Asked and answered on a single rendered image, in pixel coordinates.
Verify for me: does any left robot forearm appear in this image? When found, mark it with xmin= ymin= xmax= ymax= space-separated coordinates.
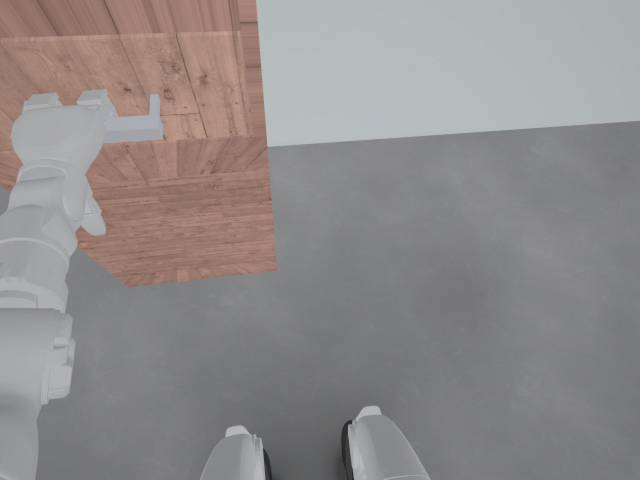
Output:
xmin=0 ymin=159 xmax=88 ymax=313

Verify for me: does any left robot upper arm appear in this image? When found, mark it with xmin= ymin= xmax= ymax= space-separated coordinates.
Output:
xmin=0 ymin=308 xmax=76 ymax=480

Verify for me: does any robot right shin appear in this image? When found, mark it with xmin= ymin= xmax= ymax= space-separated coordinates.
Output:
xmin=353 ymin=406 xmax=382 ymax=480

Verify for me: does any left robot hand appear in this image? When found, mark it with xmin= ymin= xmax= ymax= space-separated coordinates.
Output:
xmin=12 ymin=89 xmax=118 ymax=236

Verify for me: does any handle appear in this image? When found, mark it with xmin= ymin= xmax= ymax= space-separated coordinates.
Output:
xmin=10 ymin=94 xmax=163 ymax=143

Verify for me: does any cabinet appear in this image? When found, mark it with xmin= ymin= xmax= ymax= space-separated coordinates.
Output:
xmin=0 ymin=0 xmax=277 ymax=287

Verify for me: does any drawer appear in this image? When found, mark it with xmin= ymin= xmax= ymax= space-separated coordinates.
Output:
xmin=0 ymin=31 xmax=251 ymax=151

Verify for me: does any right robot thigh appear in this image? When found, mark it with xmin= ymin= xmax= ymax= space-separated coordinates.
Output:
xmin=348 ymin=415 xmax=431 ymax=480

